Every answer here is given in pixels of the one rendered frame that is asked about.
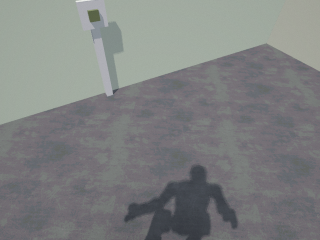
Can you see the button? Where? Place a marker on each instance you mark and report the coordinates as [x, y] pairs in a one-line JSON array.
[[93, 15]]

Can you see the panel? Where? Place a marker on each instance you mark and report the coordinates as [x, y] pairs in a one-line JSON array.
[[83, 6]]

